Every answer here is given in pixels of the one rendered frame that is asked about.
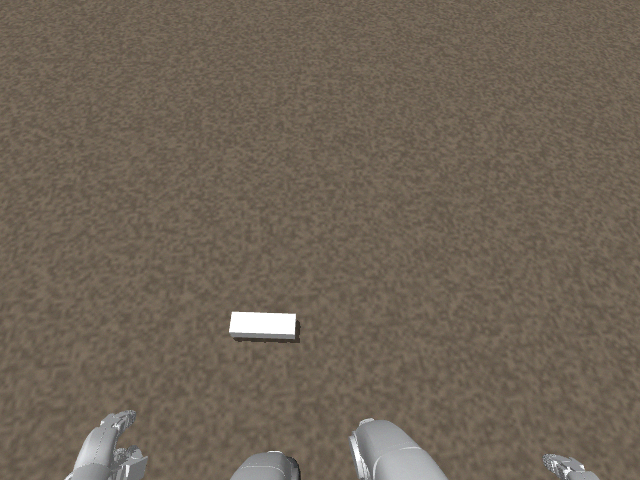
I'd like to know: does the left robot hand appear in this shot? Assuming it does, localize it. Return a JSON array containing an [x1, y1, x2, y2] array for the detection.
[[73, 410, 148, 480]]

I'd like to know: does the carton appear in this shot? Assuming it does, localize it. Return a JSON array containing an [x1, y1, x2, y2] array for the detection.
[[229, 312, 296, 339]]

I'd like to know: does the right robot hand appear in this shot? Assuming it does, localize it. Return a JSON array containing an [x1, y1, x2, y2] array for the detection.
[[542, 454, 600, 480]]

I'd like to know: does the left robot arm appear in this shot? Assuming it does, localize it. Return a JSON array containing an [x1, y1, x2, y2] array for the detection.
[[64, 463, 113, 480]]

